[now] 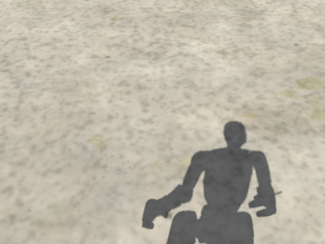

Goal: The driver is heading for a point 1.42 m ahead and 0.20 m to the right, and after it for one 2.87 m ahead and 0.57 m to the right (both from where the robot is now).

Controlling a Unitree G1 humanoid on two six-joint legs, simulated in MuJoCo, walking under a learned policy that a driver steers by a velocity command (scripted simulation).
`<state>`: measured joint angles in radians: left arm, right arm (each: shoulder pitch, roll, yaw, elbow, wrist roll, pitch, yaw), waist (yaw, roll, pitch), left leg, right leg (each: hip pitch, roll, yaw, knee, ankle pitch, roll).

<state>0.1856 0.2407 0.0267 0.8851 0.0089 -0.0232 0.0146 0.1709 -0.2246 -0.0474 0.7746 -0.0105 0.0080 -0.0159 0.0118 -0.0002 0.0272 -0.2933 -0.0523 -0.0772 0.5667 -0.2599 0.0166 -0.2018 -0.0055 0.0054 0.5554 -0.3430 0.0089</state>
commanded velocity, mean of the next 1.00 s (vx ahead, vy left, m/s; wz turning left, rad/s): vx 0.00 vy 0.00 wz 0.01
